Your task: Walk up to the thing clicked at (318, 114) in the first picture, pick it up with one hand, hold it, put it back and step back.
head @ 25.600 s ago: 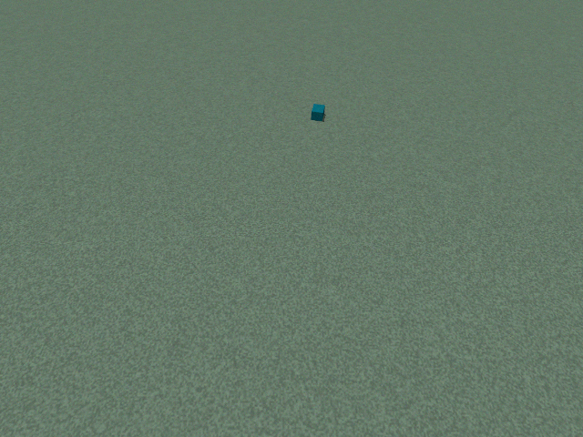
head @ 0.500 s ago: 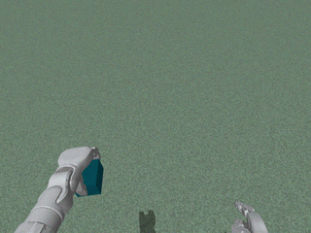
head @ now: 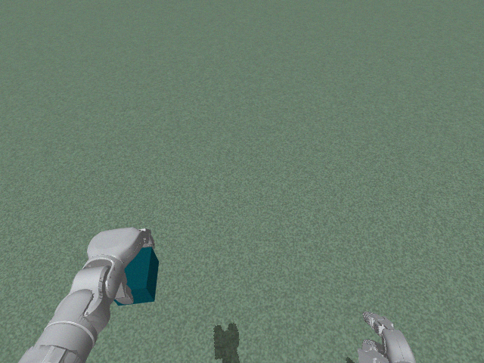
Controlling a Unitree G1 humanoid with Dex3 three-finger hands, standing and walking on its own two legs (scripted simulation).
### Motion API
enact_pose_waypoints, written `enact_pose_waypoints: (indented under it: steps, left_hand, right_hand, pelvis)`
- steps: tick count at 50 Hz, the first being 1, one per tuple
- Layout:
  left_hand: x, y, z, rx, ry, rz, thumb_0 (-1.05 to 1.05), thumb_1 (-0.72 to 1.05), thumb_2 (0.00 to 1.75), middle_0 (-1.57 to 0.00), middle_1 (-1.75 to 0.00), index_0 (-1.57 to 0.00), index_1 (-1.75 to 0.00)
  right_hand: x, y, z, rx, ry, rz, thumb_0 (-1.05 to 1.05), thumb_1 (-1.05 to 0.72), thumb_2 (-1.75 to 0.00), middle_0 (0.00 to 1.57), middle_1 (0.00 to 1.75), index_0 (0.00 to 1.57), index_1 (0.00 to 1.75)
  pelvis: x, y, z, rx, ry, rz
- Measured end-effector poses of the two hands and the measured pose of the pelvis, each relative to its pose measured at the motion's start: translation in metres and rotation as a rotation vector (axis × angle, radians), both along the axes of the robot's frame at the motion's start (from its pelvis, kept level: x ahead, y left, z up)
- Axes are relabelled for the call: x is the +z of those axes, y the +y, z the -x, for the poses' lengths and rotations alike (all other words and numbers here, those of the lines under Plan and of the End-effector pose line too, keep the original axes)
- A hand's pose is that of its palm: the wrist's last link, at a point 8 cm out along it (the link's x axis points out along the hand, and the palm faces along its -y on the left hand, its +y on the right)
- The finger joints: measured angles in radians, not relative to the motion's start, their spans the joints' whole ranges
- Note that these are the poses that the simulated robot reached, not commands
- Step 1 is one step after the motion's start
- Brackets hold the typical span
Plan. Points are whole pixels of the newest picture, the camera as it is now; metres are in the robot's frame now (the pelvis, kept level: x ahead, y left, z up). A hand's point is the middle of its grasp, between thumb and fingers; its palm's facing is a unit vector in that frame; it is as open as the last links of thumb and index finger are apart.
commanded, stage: hold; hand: left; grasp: from above
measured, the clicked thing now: (135, 275) +0.30 +0.22 -0.08
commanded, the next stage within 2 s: crouch in 0.18 s
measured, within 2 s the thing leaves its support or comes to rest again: neither
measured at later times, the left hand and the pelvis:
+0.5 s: hand (130, 270) +0.30 +0.22 -0.05, palm faces -0.44 -0.06 -0.90, open 11.2 cm; pelvis +0.01 +0.00 +0.00, yaw +0 degrees
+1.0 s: hand (160, 285) +0.35 +0.23 -0.28, palm faces -0.40 +0.02 -0.92, open 11.2 cm; pelvis -0.04 +0.01 -0.16, yaw +0 degrees
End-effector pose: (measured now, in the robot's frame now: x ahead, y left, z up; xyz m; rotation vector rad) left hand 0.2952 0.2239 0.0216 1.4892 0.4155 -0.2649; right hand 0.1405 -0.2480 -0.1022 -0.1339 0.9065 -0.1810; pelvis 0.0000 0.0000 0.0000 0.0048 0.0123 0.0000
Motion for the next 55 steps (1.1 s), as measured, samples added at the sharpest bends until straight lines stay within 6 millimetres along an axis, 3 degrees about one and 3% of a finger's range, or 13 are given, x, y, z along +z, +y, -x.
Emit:
enact_pose_waypoints:
  steps: [17, 26, 32, 37, 46, 55]
  left_hand:
    - [0.004, -0.006, -0.009, -0.006, 0.004, 0.005, -0.01, -0.17, 0.56, -0.67, -0.45, -0.67, -0.50]
    - [-0.022, -0.003, -0.004, -0.008, 0.021, -0.010, -0.01, -0.16, 0.56, -0.67, -0.45, -0.66, -0.50]
    - [-0.063, 0.000, -0.006, -0.017, 0.028, -0.043, -0.01, -0.16, 0.55, -0.67, -0.44, -0.66, -0.49]
    - [-0.105, -0.001, -0.020, -0.032, 0.009, -0.072, -0.01, -0.16, 0.55, -0.67, -0.45, -0.67, -0.50]
    - [-0.200, -0.003, -0.051, -0.051, -0.020, -0.084, -0.01, -0.16, 0.54, -0.67, -0.45, -0.67, -0.50]
    - [-0.290, 0.001, -0.068, -0.022, -0.012, -0.080, -0.01, -0.15, 0.54, -0.66, -0.45, -0.66, -0.50]
  right_hand:
    - [0.001, 0.001, -0.004, -0.011, -0.001, -0.009, 0.01, -0.90, -0.90, 0.20, 0.30, 0.20, 0.30]
    - [-0.001, -0.002, -0.001, -0.001, 0.024, 0.004, 0.01, -0.90, -0.90, 0.20, 0.30, 0.20, 0.30]
    - [-0.016, -0.011, 0.015, 0.006, 0.094, 0.041, 0.01, -0.90, -0.90, 0.20, 0.30, 0.20, 0.30]
    - [-0.047, -0.023, 0.042, -0.009, 0.165, 0.082, 0.01, -0.90, -0.90, 0.20, 0.30, 0.20, 0.30]
    - [-0.129, -0.035, 0.107, -0.065, 0.311, 0.140, 0.00, -0.91, -0.90, 0.20, 0.30, 0.20, 0.30]
    - [-0.216, -0.021, 0.150, -0.078, 0.421, 0.123, 0.01, -0.91, -0.90, 0.20, 0.30, 0.20, 0.30]
  pelvis:
    - [0.002, 0.001, -0.006, -0.004, -0.001, -0.001]
    - [-0.001, -0.001, -0.005, 0.006, 0.024, 0.000]
    - [-0.015, -0.001, 0.002, 0.017, 0.101, 0.006]
    - [-0.045, 0.000, 0.010, 0.021, 0.208, 0.018]
    - [-0.125, 0.004, 0.031, 0.017, 0.405, 0.039]
    - [-0.204, 0.007, 0.049, 0.008, 0.536, 0.054]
